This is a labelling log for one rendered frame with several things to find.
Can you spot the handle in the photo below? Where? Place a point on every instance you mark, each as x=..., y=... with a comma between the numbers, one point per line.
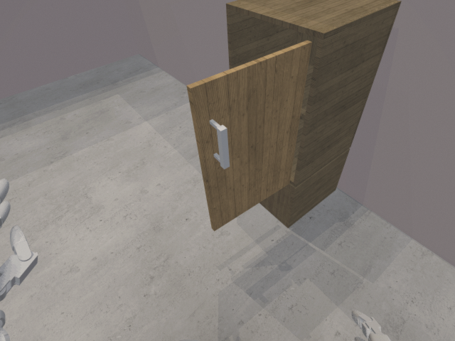
x=222, y=133

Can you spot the cupboard door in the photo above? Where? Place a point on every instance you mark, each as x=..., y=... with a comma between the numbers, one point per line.
x=259, y=103

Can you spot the right robot hand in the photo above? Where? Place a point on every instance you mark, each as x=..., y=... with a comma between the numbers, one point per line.
x=371, y=328

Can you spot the left robot hand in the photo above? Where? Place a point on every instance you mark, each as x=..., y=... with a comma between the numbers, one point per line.
x=16, y=268

